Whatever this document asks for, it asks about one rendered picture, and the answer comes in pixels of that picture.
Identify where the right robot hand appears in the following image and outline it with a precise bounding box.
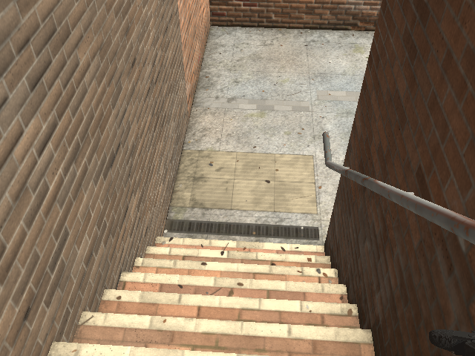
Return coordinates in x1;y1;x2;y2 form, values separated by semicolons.
429;329;475;356

